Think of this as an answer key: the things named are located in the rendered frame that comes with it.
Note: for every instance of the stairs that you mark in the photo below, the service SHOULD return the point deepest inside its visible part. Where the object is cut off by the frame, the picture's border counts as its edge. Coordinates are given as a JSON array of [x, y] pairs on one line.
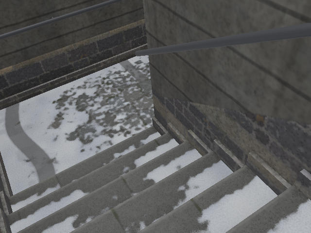
[[148, 183]]

